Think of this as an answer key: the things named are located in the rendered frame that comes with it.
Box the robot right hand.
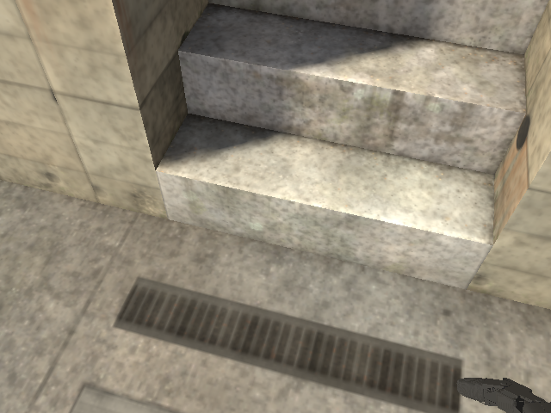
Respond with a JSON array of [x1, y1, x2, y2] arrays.
[[456, 378, 551, 413]]

